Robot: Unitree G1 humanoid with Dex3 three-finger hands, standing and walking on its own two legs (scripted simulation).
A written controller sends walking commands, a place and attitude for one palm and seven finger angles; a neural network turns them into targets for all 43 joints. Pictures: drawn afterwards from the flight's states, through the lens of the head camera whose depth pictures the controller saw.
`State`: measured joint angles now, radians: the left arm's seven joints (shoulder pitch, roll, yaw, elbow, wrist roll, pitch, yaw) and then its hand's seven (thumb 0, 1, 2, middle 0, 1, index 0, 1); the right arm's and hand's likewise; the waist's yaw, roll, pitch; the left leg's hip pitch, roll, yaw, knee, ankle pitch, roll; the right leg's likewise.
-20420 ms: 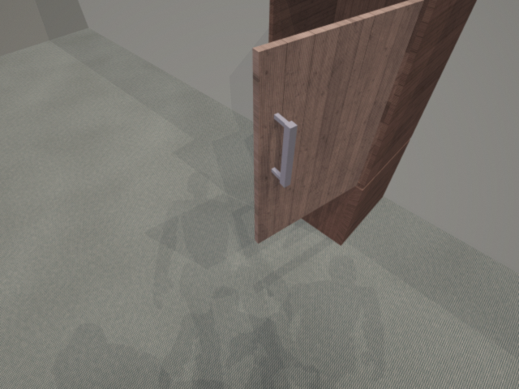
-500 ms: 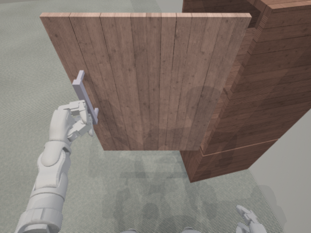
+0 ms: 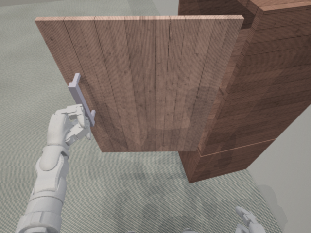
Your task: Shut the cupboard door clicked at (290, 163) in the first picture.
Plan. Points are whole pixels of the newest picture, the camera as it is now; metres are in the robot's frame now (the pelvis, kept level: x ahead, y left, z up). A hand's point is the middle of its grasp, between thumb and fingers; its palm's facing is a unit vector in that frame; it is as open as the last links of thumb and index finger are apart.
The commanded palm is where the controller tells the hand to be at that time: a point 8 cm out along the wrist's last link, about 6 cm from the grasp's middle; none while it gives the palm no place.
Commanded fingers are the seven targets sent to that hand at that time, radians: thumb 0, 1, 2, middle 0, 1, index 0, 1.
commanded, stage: push the door shut along its arc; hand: left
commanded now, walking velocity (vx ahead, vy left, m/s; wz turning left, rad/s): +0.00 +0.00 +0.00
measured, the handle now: (84, 102) +0.45 +0.22 +0.07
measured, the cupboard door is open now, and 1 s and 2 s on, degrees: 77 61 49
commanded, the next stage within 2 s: pull the fist back off the door in 1.82 s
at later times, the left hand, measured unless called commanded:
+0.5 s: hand (90, 109) +0.42 +0.19 +0.07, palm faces -0.09 -0.99 -0.04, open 3.2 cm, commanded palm +0.41 +0.23 +0.07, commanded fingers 0.00 0.90 0.90 -1.30 -1.50 -1.30 -1.50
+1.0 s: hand (101, 92) +0.48 +0.18 +0.07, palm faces -0.23 -0.97 -0.02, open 3.1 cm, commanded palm +0.48 +0.21 +0.07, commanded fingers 0.00 0.90 0.90 -1.30 -1.50 -1.30 -1.50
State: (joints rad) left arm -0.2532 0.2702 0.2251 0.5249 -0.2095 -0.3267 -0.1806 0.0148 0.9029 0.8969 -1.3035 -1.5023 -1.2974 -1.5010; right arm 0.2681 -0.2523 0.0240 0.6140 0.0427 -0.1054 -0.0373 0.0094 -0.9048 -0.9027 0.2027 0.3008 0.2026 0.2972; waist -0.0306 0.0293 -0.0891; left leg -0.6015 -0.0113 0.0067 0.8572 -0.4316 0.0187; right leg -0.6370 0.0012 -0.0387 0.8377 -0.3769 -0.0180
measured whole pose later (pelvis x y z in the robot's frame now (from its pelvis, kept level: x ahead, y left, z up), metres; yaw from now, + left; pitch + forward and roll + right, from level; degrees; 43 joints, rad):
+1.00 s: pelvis -0.01 +0.02 -0.02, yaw +0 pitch +19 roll -2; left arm -0.94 0.51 0.27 1.18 -0.15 -0.33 -0.44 0.02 0.91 0.90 -1.30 -1.50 -1.30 -1.50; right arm 0.38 -0.28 0.04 0.66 0.02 -0.03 -0.03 0.00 -0.90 -0.90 0.20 0.30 0.20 0.30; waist -0.16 0.02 -0.09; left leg -0.87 -0.01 -0.01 1.00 -0.46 0.04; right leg -0.88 0.00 -0.05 0.92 -0.37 0.00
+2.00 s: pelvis -0.01 +0.01 -0.05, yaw -1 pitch +27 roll -4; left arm -1.38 0.57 0.29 1.37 -0.07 -0.16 -0.34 0.02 0.92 0.97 -1.30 -1.50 -1.30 -1.50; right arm 0.40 -0.28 0.05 0.68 -0.03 -0.06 -0.03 0.00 -0.91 -0.90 0.20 0.30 0.20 0.30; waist -0.26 0.06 -0.09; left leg -1.12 0.02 -0.04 1.15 -0.51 0.02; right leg -1.11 0.03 -0.09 1.04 -0.41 -0.02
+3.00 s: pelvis +0.00 +0.00 -0.01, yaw -1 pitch +16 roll +0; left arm -0.83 0.18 0.21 1.06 -0.03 -0.44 0.09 0.01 0.90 0.90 -1.30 -1.50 -1.30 -1.50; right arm 0.31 -0.22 0.01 0.63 -0.03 0.02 0.04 0.00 -0.91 -0.90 0.20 0.30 0.20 0.30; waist -0.11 0.04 -0.12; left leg -0.76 0.00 0.02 0.93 -0.46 0.02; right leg -0.80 0.01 -0.03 0.90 -0.39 -0.02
